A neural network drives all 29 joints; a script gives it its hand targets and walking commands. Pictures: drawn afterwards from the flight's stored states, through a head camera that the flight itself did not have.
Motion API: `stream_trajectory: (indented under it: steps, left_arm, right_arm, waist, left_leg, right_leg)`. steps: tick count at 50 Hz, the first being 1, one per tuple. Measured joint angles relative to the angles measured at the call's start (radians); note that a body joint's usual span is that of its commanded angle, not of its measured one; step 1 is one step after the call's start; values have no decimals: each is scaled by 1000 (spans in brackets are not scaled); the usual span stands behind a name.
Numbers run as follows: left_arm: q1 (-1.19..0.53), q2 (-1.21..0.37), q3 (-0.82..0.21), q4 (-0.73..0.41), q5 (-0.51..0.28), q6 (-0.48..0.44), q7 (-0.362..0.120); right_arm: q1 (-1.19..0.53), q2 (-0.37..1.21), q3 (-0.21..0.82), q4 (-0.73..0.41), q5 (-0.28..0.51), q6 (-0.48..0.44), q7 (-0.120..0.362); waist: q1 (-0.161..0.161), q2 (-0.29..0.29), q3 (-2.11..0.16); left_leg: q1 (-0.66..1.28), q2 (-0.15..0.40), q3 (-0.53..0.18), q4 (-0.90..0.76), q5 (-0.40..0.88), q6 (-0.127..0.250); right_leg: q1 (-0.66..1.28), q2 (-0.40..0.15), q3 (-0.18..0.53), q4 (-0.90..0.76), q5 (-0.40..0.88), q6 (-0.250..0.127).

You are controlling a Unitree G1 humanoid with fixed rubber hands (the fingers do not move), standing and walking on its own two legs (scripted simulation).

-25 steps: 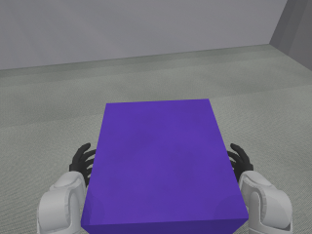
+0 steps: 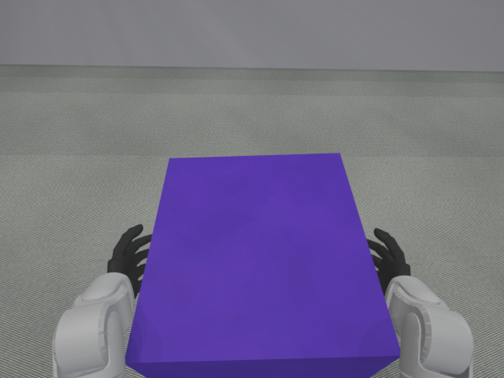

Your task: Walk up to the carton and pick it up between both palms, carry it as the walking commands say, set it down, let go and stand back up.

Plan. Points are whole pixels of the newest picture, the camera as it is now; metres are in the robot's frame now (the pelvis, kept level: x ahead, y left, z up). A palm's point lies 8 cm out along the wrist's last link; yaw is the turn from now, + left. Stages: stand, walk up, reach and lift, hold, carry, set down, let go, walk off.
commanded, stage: carry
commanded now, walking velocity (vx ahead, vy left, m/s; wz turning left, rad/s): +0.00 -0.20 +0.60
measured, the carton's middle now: (258, 277) +0.28 +0.00 +0.00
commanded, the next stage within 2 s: none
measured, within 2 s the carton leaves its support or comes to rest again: neither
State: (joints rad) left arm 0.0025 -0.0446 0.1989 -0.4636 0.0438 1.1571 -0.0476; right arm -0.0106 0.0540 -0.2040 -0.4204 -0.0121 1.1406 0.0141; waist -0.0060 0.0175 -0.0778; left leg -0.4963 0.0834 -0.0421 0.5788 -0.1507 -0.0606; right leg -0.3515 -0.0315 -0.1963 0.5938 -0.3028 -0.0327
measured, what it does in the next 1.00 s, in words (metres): steps to the right, turning left: right foot, then left foot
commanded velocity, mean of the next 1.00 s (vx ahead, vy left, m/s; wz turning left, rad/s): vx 0.00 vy -0.20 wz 0.60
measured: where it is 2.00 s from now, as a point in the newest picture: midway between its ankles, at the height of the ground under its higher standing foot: (326, 367)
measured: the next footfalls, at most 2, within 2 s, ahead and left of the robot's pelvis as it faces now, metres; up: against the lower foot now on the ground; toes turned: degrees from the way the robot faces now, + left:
right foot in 0.40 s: +0.10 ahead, -0.19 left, +0.00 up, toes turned +11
left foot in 0.64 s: +0.05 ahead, +0.01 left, +0.00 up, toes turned +34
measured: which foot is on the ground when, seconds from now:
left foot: down 0.00-0.40, up 0.42-0.62, down 0.64-0.92, up 0.94-1.00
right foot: down 0.00-0.16, up 0.18-0.38, down 0.40-0.64, up 0.66-0.90, down 0.92-1.00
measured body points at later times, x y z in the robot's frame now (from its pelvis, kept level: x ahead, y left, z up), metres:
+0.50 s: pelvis +0.05 -0.08 +0.01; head +0.06 -0.09 +0.46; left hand +0.23 +0.17 +0.08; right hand +0.34 -0.19 +0.07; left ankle +0.02 +0.06 -0.68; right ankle +0.06 -0.20 -0.73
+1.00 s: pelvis +0.11 -0.18 +0.00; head +0.12 -0.19 +0.45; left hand +0.20 +0.11 +0.08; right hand +0.43 -0.19 +0.07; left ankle +0.02 -0.06 -0.69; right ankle +0.19 -0.27 -0.73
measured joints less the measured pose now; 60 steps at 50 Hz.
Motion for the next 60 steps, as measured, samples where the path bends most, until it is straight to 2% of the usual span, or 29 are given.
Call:
stream_trajectory:
  steps: [2, 4, 7, 8, 10, 12, 13, 17, 19, 20, 21, 23, 26, 29, 31, 32, 33, 35, 38, 41, 45, 46, 47, 49, 52, 55, 58, 59, 60]
  left_arm:
    - [4, -12, -3, -4, 0, -5, 0]
    - [8, -26, -8, -13, 6, -9, 1]
    - [14, -31, -10, -37, 15, -11, 3]
    - [10, -17, -8, -36, 14, -11, 2]
    - [2, 10, -3, -13, 10, -7, -2]
    - [0, 19, -1, 5, -2, -4, -3]
    - [0, 16, 0, 8, -7, -6, -3]
    - [1, -2, -1, -13, -20, -26, -2]
    - [1, -4, -1, -22, -24, -32, -2]
    - [0, -8, -2, -23, -25, -34, -2]
    - [3, -18, -6, -14, -20, -41, -2]
    - [21, -39, -13, -3, -6, -39, 1]
    - [44, -52, -11, -24, 2, -36, 4]
    - [38, -46, -11, -39, 7, -37, 6]
    - [33, -39, -13, -46, 13, -32, 8]
    - [32, -32, -13, -54, 15, -29, 9]
    - [27, -17, -10, -46, 14, -27, 9]
    - [23, 12, 1, -14, 3, -17, 6]
    - [18, 18, 9, 9, -20, -6, 7]
    - [14, 6, 7, -4, -32, -18, 7]
    - [14, -3, 3, -22, -35, -29, 5]
    - [11, -6, 2, -24, -34, -29, 4]
    - [11, -20, -3, -10, -26, -36, 4]
    - [21, -46, -11, 10, -5, -35, 6]
    - [42, -60, -8, -8, 9, -32, 8]
    - [37, -52, -6, -27, 12, -33, 9]
    - [25, -39, -8, -34, 16, -28, 11]
    - [22, -30, -8, -39, 17, -25, 12]
    - [21, -12, -4, -28, 13, -24, 11]
  right_arm:
    - [13, -10, -1, -17, 5, 1, 1]
    - [18, -24, -3, -30, 15, 3, 2]
    - [5, -34, -1, -31, 27, 1, 4]
    - [-4, -24, 1, -16, 24, -7, 4]
    - [-14, 0, 6, 15, 4, -16, 3]
    - [0, 14, 6, 11, -11, -13, 1]
    - [10, 16, 4, -1, -14, -11, 0]
    - [31, 12, -6, -55, -2, -18, 0]
    - [34, 11, -8, -71, 1, -20, 0]
    - [33, 8, -9, -77, 1, -19, 0]
    - [37, -2, -11, -74, 5, -18, 1]
    - [54, -22, -10, -62, 15, -11, 3]
    - [49, -41, 2, -57, 26, -4, 3]
    - [25, -52, 12, -48, 29, -7, 4]
    - [5, -60, 20, -37, 30, -4, 4]
    - [-9, -61, 23, -31, 30, 0, 4]
    - [-20, -48, 26, -12, 24, -6, 4]
    - [-27, -13, 28, 28, -2, -8, 3]
    - [1, 12, 23, 14, -24, 0, 1]
    - [25, 10, 13, -36, -18, -4, 1]
    - [33, 3, 9, -73, -11, -3, 1]
    - [32, 0, 7, -80, -10, 0, 1]
    - [33, -13, 2, -74, -5, 1, 1]
    - [43, -40, -1, -55, 8, 9, 3]
    - [32, -54, 8, -40, 21, 16, 4]
    - [8, -58, 15, -32, 25, 10, 4]
    - [-20, -64, 22, -18, 24, 11, 4]
    - [-31, -61, 24, -13, 23, 11, 5]
    - [-35, -42, 26, 7, 12, 3, 4]
  waist:
    - [5, -1, -8]
    - [1, -13, -13]
    - [-11, -25, -17]
    - [-18, -36, -17]
    - [-22, -36, -7]
    - [-20, -24, 1]
    - [-19, -17, 2]
    - [-23, 16, -5]
    - [-22, 29, -15]
    - [-18, 35, -20]
    - [-12, 42, -27]
    - [-9, 26, -41]
    - [-18, -2, -34]
    - [-20, -25, -29]
    - [-19, -32, -30]
    - [-17, -28, -35]
    - [-20, -38, -38]
    - [-14, -48, -29]
    - [-4, -34, -15]
    - [-9, -11, -12]
    - [-23, 22, -29]
    - [-22, 24, -36]
    - [-18, 35, -43]
    - [-19, 31, -52]
    - [-28, 12, -43]
    - [-26, -6, -34]
    - [-20, -17, -33]
    - [-20, -15, -40]
    - [-20, -30, -42]
  left_leg:
    - [-20, -4, 16, 48, -74, 12]
    - [-36, -6, 78, 143, -166, 35]
    - [23, -13, 131, 87, -109, 67]
    - [15, -21, 127, 95, -121, 70]
    - [0, -20, 106, 109, -129, 66]
    - [3, -14, 75, 82, -108, 52]
    - [5, -12, 56, 61, -94, 44]
    - [1, -3, -29, 5, -51, 11]
    - [-12, -1, -69, 11, -49, -11]
    - [-23, -1, -84, 30, -58, -17]
    - [-42, -2, -90, 70, -115, -7]
    - [-85, -18, -18, 223, -278, 17]
    - [-90, -33, 96, 381, -332, 40]
    - [-20, -46, 175, 314, -316, 51]
    - [67, -56, 208, 147, -216, 59]
    - [112, -53, 203, 53, -153, 67]
    - [101, -57, 191, 56, -149, 79]
    - [82, -53, 168, 85, -176, 90]
    - [90, -38, 117, 43, -155, 72]
    - [92, -24, 58, -6, -112, 45]
    - [64, -4, -22, 9, -107, -1]
    - [48, -5, -36, 38, -121, -4]
    - [23, -3, -45, 87, -176, 7]
    - [-34, -17, 3, 251, -328, 33]
    - [-57, -31, 93, 408, -365, 53]
    - [-4, -43, 165, 343, -345, 61]
    - [116, -56, 208, 104, -225, 78]
    - [143, -54, 192, 28, -181, 88]
    - [125, -58, 180, 42, -176, 95]
  right_leg:
    - [4, -9, -16, -3, -11, -1]
    - [7, -31, -35, 15, -34, 2]
    - [-3, -59, -59, 87, -89, 14]
    - [-27, -65, -41, 139, -96, 26]
    - [-98, -40, 38, 290, -191, 52]
    - [-151, -22, 91, 392, -216, 60]
    - [-161, -19, 109, 392, -206, 59]
    - [-109, 2, 147, 191, -146, 52]
    - [-36, 16, 139, 9, -88, 43]
    - [-9, 19, 129, -59, -20, 42]
    - [-10, 20, 115, -59, 26, 44]
    - [-12, -6, 95, -29, 7, 41]
    - [22, -45, 61, -27, -30, 35]
    - [38, -68, 18, -4, -56, 27]
    - [36, -74, -15, 41, -90, 26]
    - [22, -71, -30, 81, -113, 26]
    - [-7, -72, -20, 140, -133, 41]
    - [-78, -54, 43, 292, -202, 70]
    - [-156, -44, 101, 421, -194, 89]
    - [-160, -43, 137, 326, -149, 90]
    - [-63, -18, 130, 32, -73, 72]
    - [-32, -18, 123, -48, -13, 62]
    - [-39, -13, 109, -46, 42, 55]
    - [-45, -31, 83, -12, 36, 41]
    - [-13, -57, 46, -22, 14, 29]
    - [5, -69, 1, -20, 3, 16]
    - [1, -70, -51, 34, -36, 8]
    - [-18, -68, -66, 76, -60, 17]
    - [-47, -66, -47, 130, -111, 40]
